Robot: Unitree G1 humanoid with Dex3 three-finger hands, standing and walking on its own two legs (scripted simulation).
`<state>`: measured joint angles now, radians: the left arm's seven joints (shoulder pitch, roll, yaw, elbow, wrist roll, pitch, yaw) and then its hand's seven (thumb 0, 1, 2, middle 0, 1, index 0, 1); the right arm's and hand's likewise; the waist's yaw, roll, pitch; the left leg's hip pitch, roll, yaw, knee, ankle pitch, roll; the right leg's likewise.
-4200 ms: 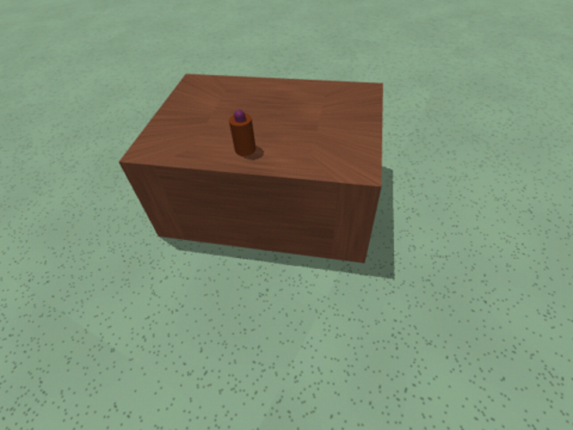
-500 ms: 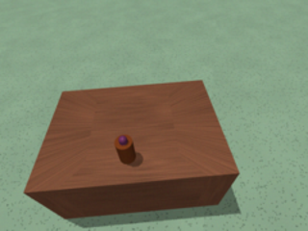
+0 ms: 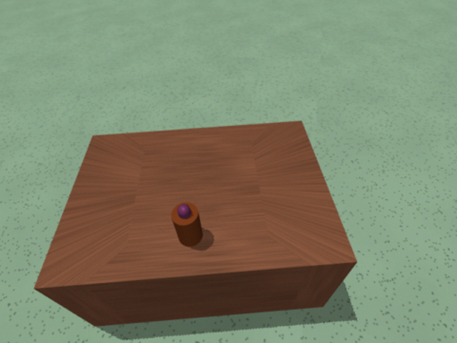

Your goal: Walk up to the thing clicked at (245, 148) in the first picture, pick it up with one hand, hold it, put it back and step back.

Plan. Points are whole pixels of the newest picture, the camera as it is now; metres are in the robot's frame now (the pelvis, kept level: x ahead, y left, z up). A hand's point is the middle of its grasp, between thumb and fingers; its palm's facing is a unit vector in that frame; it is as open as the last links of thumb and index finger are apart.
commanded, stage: walk up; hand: left
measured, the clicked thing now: (187, 222) +0.50 +0.16 -0.25
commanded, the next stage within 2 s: stand in 0.10 s
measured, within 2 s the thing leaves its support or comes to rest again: neither
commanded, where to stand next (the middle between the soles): +0.04 -0.02 m, yaw +0 degrees
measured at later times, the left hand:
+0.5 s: hand out of the picture +0.08 +0.25 -0.15, palm faces -0.03 -0.94 -0.35, open 7.4 cm
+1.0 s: hand out of the picture +0.08 +0.25 -0.15, palm faces -0.04 -0.94 -0.35, open 7.4 cm
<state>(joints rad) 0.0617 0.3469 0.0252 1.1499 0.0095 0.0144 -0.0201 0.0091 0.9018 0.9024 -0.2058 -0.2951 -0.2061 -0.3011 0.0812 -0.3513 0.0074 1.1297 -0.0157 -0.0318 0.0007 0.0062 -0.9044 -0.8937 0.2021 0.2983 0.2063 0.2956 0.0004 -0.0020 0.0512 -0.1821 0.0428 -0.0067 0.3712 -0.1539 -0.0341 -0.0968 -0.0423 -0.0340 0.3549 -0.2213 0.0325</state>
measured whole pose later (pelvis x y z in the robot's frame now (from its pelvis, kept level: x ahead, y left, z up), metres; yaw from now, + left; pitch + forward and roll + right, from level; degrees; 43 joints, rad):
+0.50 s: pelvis +0.00 +0.00 +0.00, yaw +0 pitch -2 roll +0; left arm 0.10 0.35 0.01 1.14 0.01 -0.01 -0.01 0.01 0.90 0.90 -0.21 -0.30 -0.21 -0.30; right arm 0.07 -0.36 0.00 1.14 -0.01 -0.01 0.01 0.01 -0.91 -0.89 0.20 0.30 0.21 0.30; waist 0.00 0.01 0.07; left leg -0.16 0.05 0.00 0.34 -0.14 -0.04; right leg -0.08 -0.04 -0.03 0.33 -0.22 0.03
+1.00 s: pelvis +0.00 +0.00 +0.00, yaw -1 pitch -3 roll +0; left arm 0.11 0.36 0.01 1.12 0.01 -0.01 -0.01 0.01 0.90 0.90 -0.21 -0.30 -0.21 -0.30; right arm 0.10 -0.36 0.00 1.14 -0.01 -0.01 0.01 0.01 -0.91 -0.89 0.20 0.30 0.21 0.30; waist -0.01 0.00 0.06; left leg -0.15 0.05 0.00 0.34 -0.14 -0.04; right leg -0.07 -0.04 -0.02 0.33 -0.21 0.03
